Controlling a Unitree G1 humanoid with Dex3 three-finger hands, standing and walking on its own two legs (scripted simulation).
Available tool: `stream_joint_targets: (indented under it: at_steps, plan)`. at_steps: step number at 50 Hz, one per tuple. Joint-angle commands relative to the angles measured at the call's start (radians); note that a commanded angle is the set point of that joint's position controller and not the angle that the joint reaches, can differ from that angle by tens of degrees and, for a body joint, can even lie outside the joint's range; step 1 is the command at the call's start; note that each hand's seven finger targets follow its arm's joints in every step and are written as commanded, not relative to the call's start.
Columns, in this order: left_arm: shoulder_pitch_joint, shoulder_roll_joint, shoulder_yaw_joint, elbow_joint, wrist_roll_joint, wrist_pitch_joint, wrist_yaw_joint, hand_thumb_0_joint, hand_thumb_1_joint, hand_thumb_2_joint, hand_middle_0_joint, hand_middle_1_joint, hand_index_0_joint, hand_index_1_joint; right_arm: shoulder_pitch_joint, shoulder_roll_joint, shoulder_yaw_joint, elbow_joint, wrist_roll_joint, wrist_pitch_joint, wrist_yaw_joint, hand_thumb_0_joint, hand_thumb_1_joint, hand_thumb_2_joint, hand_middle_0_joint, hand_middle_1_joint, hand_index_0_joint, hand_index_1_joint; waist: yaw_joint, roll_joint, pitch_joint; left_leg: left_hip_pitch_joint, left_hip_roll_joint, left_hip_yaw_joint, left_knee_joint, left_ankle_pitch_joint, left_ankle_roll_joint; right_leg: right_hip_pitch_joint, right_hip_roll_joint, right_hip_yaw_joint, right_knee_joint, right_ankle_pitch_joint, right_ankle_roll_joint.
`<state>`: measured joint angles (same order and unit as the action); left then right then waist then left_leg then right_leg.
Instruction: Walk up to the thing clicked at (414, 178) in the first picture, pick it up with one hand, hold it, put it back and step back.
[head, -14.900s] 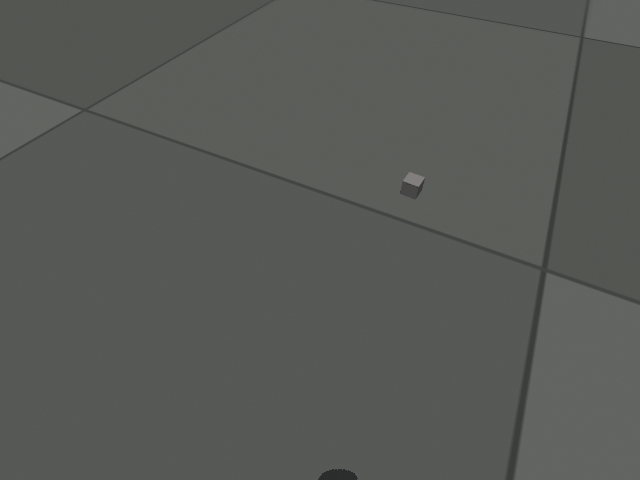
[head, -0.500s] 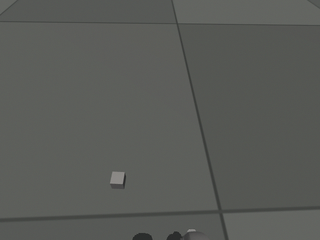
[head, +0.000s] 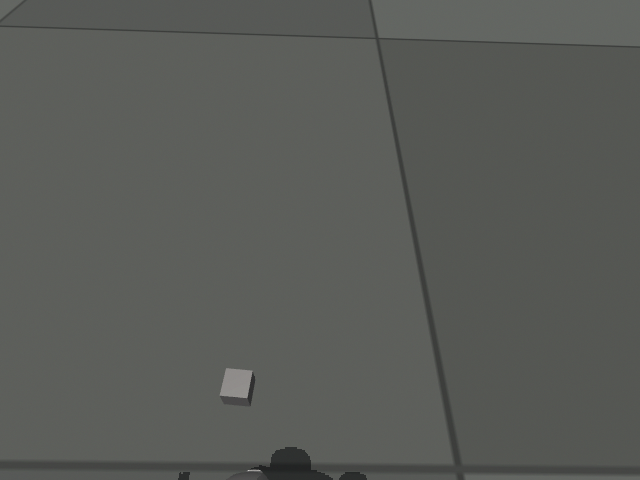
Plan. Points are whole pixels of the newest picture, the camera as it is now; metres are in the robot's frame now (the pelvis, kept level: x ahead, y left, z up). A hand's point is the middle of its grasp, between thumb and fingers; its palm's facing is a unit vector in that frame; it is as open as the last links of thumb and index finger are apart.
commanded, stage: walk up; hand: left
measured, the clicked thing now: (238, 387) +0.46 +0.23 -0.71
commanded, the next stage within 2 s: none
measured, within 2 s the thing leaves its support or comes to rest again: neither
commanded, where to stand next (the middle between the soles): +0.08 -0.01 m, yaw +1 degrees
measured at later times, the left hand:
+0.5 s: hand out of the picture +0.09 +0.26 -0.13, palm faces -0.01 -0.94 -0.34, open 7.3 cm
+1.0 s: hand out of the picture +0.08 +0.26 -0.13, palm faces -0.03 -0.95 -0.31, open 7.3 cm
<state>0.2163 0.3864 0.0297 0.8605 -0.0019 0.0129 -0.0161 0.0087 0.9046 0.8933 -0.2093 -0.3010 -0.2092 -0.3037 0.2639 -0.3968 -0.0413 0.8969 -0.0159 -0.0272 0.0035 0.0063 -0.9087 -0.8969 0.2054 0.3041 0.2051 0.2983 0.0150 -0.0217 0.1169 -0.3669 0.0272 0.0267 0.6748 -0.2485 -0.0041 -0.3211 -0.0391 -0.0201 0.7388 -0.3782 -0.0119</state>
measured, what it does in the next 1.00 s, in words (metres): stands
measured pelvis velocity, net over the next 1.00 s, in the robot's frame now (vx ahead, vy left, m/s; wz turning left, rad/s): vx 0.02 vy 0.01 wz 0.00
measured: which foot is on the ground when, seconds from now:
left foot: down 0.00-1.00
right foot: down 0.00-1.00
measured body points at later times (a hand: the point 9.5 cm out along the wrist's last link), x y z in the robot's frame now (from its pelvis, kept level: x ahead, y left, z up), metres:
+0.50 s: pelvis +0.02 +0.00 +0.03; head +0.03 +0.00 +0.47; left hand +0.09 +0.30 -0.10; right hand +0.14 -0.30 -0.10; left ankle +0.07 +0.13 -0.72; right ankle +0.01 -0.13 -0.72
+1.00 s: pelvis +0.02 +0.01 +0.03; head +0.03 +0.01 +0.48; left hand +0.09 +0.31 -0.11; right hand +0.08 -0.30 -0.10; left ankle +0.07 +0.13 -0.72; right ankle +0.01 -0.13 -0.72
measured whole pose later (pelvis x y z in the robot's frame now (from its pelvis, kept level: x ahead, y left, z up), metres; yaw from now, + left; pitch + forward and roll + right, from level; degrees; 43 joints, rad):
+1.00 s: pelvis +0.02 +0.01 +0.03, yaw +0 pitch -2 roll +0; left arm 0.11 0.35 0.02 1.16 0.01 0.01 -0.02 0.01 0.91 0.89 -0.21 -0.30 -0.21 -0.30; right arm 0.09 -0.35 0.00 1.17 0.00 -0.02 0.01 0.01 -0.91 -0.90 0.21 0.30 0.21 0.30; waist -0.01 -0.01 0.05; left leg -0.19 0.03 0.03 0.32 -0.10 -0.01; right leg -0.10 -0.02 0.00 0.32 -0.19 0.02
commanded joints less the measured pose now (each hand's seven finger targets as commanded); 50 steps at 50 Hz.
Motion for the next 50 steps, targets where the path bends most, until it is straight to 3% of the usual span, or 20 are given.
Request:
stream_joint_targets:
  at_steps: [1,3,4,5,6,7,10,14,22,25,33,39,50]
  plan:
    - [0.032,0.196,0.054,-0.014,-0.009,-0.006,0.025,0.0,0.9,0.9,-0.2,-0.3,-0.2,-0.3,-0.077,-0.274,-0.059,-0.075,0.005,-0.025,-0.019,0.0,-0.9,-0.9,0.2,0.3,0.2,0.3,0.015,0.188,-0.139,0.01,0.283,-0.371,-0.263,0.154,0.228,0.034,0.029,0.052,0.092,-0.159,-0.035]
    - [0.062,0.19,0.051,0.023,-0.008,-0.017,0.022,0.0,0.9,0.9,-0.2,-0.3,-0.2,-0.3,-0.114,-0.249,-0.045,-0.066,0.005,-0.021,-0.021,0.0,-0.9,-0.9,0.2,0.3,0.2,0.3,0.035,0.217,-0.15,0.064,0.215,-0.24,-0.163,0.303,0.167,0.053,0.013,0.036,-0.074,-0.013,-0.037]
    - [0.073,0.196,0.052,0.04,-0.005,-0.025,0.022,0.0,0.9,0.9,-0.2,-0.3,-0.2,-0.3,-0.119,-0.235,-0.039,-0.057,0.011,-0.017,-0.02,0.0,-0.9,-0.9,0.2,0.3,0.2,0.3,0.04,0.209,-0.177,0.075,0.19,-0.202,-0.116,0.348,0.132,0.096,-0.007,0.053,-0.143,0.149,-0.038]
    - [0.048,0.217,0.055,0.047,0.004,-0.03,0.024,0.0,0.9,0.9,-0.2,-0.3,-0.2,-0.3,-0.109,-0.213,-0.032,-0.052,0.018,-0.013,-0.02,0.0,-0.9,-0.9,0.2,0.3,0.2,0.3,0.022,0.165,-0.191,0.051,0.165,-0.184,-0.091,0.322,0.101,0.142,-0.041,0.101,-0.175,0.255,-0.049]
    - [0.0,0.241,0.053,0.039,0.008,-0.033,0.023,0.0,0.9,0.9,-0.2,-0.3,-0.2,-0.3,-0.093,-0.193,-0.028,-0.042,0.024,-0.009,-0.019,0.0,-0.9,-0.9,0.2,0.3,0.2,0.3,-0.005,0.109,-0.19,0.045,0.128,-0.159,-0.096,0.204,0.071,0.114,-0.088,0.175,-0.213,0.238,-0.077]
    - [-0.051,0.255,0.052,0.034,0.006,-0.033,0.017,0.0,0.9,0.9,-0.2,-0.3,-0.2,-0.3,-0.096,-0.2,-0.03,-0.028,0.025,-0.005,-0.019,0.0,-0.9,-0.9,0.2,0.3,0.2,0.3,-0.027,0.069,-0.177,0.131,0.094,-0.13,-0.118,0.093,0.059,0.026,-0.106,0.19,-0.216,0.216,-0.089]
    - [-0.064,0.208,0.026,0.072,0.001,-0.031,0.016,0.0,0.9,0.9,-0.2,-0.3,-0.2,-0.3,-0.177,-0.205,-0.022,0.0,0.018,-0.01,-0.013,0.0,-0.9,-0.9,0.2,0.3,0.2,0.3,-0.006,0.079,-0.147,0.133,0.126,-0.16,-0.173,0.087,0.072,0.037,-0.065,0.13,-0.246,0.174,-0.051]
    - [-0.102,0.211,0.021,0.113,0.001,-0.04,0.015,0.0,0.9,0.9,-0.2,-0.3,-0.2,-0.3,-0.195,-0.189,-0.008,0.046,0.024,-0.013,-0.007,0.0,-0.9,-0.9,0.2,0.3,0.2,0.3,-0.019,0.009,-0.155,0.187,0.11,-0.122,-0.198,0.163,0.059,0.078,-0.084,0.144,-0.309,0.253,-0.044]
    - [-0.149,0.189,0.015,0.17,-0.002,-0.039,0.015,0.0,0.9,0.9,-0.2,-0.3,-0.2,-0.3,-0.25,-0.17,0.002,0.127,0.024,-0.012,-0.003,0.0,-0.9,-0.9,0.2,0.3,0.2,0.3,-0.017,-0.018,-0.154,0.263,0.109,-0.097,-0.293,0.225,0.031,0.13,-0.091,0.126,-0.426,0.274,-0.021]
    - [-0.155,0.185,0.015,0.189,-0.004,-0.034,0.014,0.0,0.9,0.9,-0.2,-0.3,-0.2,-0.3,-0.271,-0.166,0.006,0.15,0.022,-0.011,-0.003,0.0,-0.9,-0.9,0.2,0.3,0.2,0.3,-0.009,-0.008,-0.13,0.265,0.109,-0.1,-0.334,0.179,0.021,0.128,-0.095,0.128,-0.464,0.233,-0.016]
    - [-0.161,0.179,0.019,0.219,0.002,-0.029,0.011,0.0,0.9,0.9,-0.2,-0.3,-0.2,-0.3,-0.276,-0.168,0.01,0.185,0.016,-0.015,-0.003,0.0,-0.9,-0.9,0.2,0.3,0.2,0.3,-0.006,0.025,-0.151,0.253,0.121,-0.108,-0.392,0.153,0.019,0.195,-0.088,0.102,-0.487,0.245,-0.008]
    - [-0.165,0.172,0.018,0.234,0.003,-0.023,0.008,0.0,0.9,0.9,-0.2,-0.3,-0.2,-0.3,-0.262,-0.174,0.005,0.202,0.011,-0.015,-0.005,0.0,-0.9,-0.9,0.2,0.3,0.2,0.3,-0.013,0.049,-0.116,0.201,0.123,-0.134,-0.448,0.003,0.018,0.187,-0.078,0.101,-0.486,0.181,-0.011]
    - [-0.146,0.167,0.019,0.243,0.007,-0.028,0.011,0.0,0.9,0.9,-0.2,-0.3,-0.2,-0.3,-0.248,-0.174,0.0,0.206,0.011,-0.012,-0.005,0.0,-0.9,-0.9,0.2,0.3,0.2,0.3,-0.022,0.038,-0.13,0.224,0.121,-0.132,-0.423,0.041,0.023,0.171,-0.078,0.1,-0.503,0.191,-0.009]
